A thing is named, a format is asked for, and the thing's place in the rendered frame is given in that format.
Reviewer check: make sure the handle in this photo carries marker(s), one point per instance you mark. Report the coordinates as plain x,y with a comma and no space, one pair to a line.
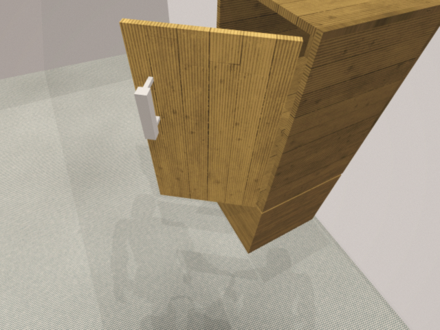
144,101

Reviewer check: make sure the cupboard door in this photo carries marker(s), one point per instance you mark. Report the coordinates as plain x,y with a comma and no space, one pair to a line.
220,95

